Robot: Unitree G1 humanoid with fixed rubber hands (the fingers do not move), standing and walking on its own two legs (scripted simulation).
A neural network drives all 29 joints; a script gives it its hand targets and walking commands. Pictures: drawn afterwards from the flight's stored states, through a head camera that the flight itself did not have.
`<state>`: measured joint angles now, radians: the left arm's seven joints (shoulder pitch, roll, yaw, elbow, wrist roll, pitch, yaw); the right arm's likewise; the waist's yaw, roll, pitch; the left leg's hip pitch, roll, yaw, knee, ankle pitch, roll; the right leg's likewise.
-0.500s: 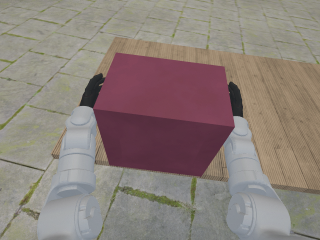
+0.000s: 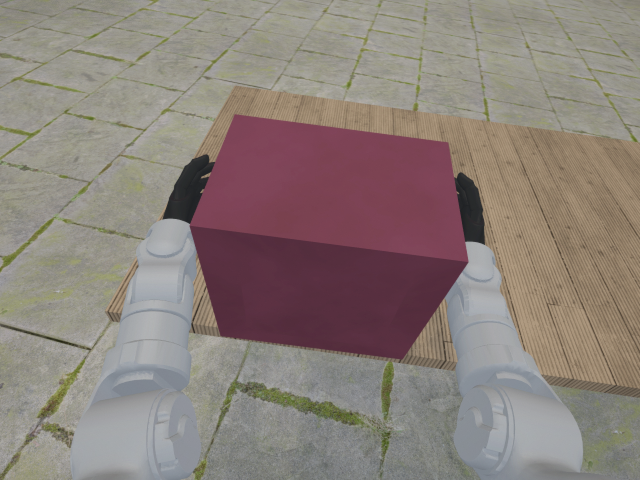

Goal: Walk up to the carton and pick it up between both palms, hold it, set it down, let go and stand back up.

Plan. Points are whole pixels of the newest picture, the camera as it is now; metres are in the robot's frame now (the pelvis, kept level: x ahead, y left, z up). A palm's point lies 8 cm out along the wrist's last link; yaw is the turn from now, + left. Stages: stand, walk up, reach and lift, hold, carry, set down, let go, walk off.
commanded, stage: reach and lift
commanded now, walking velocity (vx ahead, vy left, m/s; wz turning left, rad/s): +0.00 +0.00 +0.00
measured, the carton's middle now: (325, 246) +0.42 +0.00 +0.09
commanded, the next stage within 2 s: none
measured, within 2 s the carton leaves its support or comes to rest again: neither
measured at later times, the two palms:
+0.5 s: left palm (175, 211) +0.40 +0.18 +0.15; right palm (472, 227) +0.40 -0.18 +0.16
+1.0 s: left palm (148, 188) +0.37 +0.19 +0.21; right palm (486, 200) +0.39 -0.16 +0.21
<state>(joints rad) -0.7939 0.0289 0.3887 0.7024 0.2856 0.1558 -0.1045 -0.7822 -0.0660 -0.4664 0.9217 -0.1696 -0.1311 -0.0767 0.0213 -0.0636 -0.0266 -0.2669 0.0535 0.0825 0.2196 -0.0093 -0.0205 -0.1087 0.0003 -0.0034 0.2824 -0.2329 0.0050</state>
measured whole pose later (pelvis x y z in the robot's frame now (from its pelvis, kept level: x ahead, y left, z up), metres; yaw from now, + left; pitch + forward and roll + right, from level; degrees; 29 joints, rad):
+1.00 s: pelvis -0.02 +0.01 +0.00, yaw +1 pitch -2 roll -1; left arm -0.80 0.08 0.29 0.41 0.20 0.60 -0.05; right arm -0.89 -0.19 -0.15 0.89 0.17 0.17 -0.13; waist -0.04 -0.07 -0.06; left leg -0.22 0.05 0.06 0.26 -0.02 -0.01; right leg -0.03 0.00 -0.02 0.29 -0.22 0.01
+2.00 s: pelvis -0.01 +0.01 +0.00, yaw +1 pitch -2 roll -1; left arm -0.86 0.13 0.31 0.26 0.15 0.91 -0.04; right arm -1.04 -0.30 0.06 0.80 0.41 0.53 -0.21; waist -0.06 -0.04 -0.16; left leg -0.22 0.05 0.06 0.30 -0.05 -0.01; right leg -0.01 0.00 -0.03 0.27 -0.23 0.01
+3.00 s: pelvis -0.01 +0.00 +0.00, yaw +1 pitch -1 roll -1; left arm -0.98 0.18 0.32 0.39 0.15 0.95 -0.06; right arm -1.14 -0.33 0.09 0.86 0.46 0.65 -0.24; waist -0.05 -0.02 -0.22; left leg -0.24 0.07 0.05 0.32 -0.05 -0.02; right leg -0.03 0.01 -0.02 0.28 -0.23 0.00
